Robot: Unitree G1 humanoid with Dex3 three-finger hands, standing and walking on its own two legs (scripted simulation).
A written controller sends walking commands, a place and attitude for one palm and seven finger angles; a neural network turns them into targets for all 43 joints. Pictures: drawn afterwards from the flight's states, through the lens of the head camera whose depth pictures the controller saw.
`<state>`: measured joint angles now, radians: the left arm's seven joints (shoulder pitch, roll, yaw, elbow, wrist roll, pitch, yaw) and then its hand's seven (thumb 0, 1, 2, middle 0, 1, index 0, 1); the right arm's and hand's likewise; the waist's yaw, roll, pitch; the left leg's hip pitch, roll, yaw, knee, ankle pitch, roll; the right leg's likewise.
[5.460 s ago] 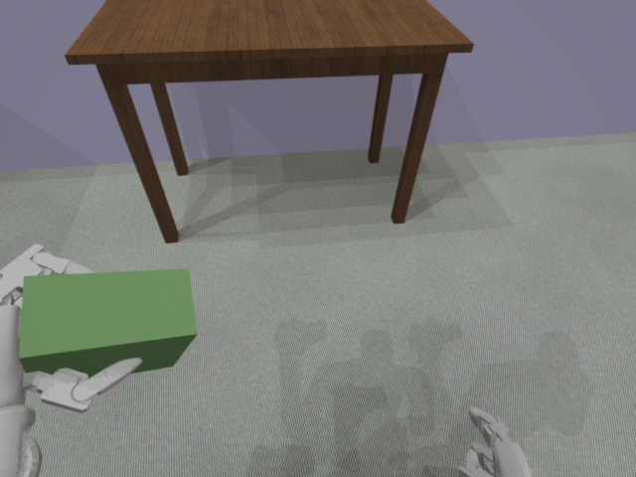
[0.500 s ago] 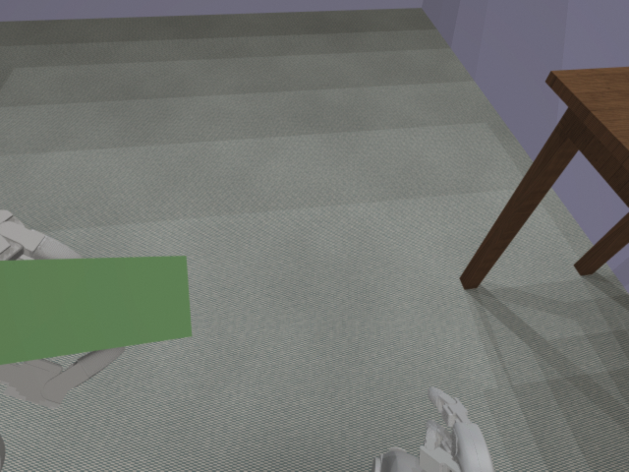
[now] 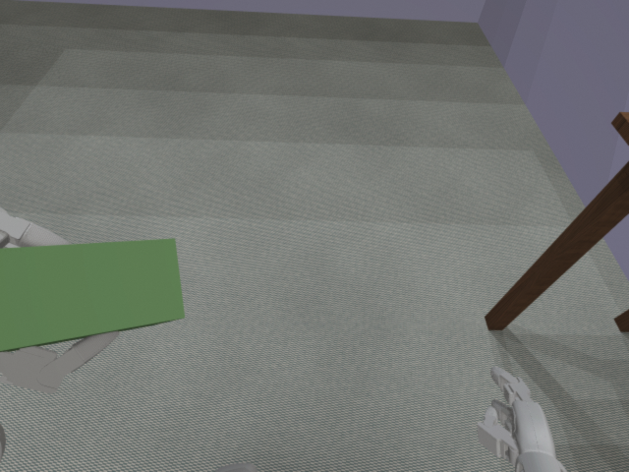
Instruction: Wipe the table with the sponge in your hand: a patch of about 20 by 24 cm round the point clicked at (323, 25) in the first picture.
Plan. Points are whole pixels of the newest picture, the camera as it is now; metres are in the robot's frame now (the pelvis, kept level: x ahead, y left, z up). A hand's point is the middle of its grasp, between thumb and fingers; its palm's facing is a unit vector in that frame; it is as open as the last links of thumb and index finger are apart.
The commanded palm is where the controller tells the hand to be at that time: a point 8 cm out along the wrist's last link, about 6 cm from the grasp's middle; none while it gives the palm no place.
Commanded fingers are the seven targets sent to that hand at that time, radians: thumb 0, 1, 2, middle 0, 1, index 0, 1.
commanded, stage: turn to face it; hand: left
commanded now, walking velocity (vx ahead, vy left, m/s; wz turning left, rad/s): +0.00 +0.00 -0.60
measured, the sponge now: (111, 293) +0.23 +0.21 +0.17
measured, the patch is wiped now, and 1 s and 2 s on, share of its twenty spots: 0.00 0.00 0.00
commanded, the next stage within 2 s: none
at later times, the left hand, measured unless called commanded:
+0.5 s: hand (250, 292) +0.24 +0.09 +0.18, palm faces +0.12 -0.84 -0.53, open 10.2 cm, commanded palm +0.19 +0.16 +0.19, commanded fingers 0.00 0.10 1.30 -1.20 -1.60 -1.20 -1.60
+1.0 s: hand (305, 390) +0.16 +0.04 +0.19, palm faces -0.04 -0.88 -0.47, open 10.2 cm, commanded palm +0.14 +0.09 +0.19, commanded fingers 0.00 0.10 1.30 -1.20 -1.60 -1.20 -1.60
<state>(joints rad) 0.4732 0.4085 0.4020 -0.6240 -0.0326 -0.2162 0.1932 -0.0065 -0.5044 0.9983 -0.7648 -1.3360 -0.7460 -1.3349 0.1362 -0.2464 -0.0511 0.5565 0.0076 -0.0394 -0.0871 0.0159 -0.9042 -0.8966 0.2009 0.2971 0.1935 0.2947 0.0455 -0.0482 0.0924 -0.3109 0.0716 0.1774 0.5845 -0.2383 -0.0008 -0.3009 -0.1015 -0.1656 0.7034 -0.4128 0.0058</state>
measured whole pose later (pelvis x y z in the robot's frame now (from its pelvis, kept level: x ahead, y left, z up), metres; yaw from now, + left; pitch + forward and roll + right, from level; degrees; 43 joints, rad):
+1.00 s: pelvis -0.14 -0.07 +0.00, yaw -32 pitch -1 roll +2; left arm 0.46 0.37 0.38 -0.51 -0.03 -0.18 0.12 -0.01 -0.51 1.00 -0.76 -1.34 -0.75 -1.34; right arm 0.21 -0.18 0.00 0.52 0.02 0.02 0.00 0.01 -0.90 -0.90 0.20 0.30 0.20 0.30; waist 0.05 0.01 0.05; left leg -0.18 0.11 0.16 0.52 -0.31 -0.08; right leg -0.57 0.05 -0.03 1.02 -0.39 0.04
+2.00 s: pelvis -0.36 -0.09 +0.00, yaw -67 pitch +0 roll +3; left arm 0.50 0.40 0.39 -0.57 -0.06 -0.21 0.14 -0.01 -0.51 1.01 -0.76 -1.34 -0.75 -1.34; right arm 0.14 -0.23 -0.01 0.58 0.01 0.05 0.00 0.02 -0.90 -0.90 0.21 0.30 0.20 0.30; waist -0.01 0.01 0.16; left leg -0.47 0.03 0.02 1.12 -0.43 -0.10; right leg -0.41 0.10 0.01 0.54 -0.12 -0.12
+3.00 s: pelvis -0.47 -0.02 +0.00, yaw -100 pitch +1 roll +2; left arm 0.50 0.41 0.40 -0.55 -0.03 -0.19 0.13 -0.01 -0.50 1.01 -0.76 -1.34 -0.75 -1.34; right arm 0.19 -0.24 -0.03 0.53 0.02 0.04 -0.03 0.02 -0.90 -0.90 0.20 0.30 0.19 0.29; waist 0.02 -0.05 0.05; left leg -0.23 0.04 0.09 0.52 -0.29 -0.03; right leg -0.51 0.13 0.07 0.76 -0.31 -0.01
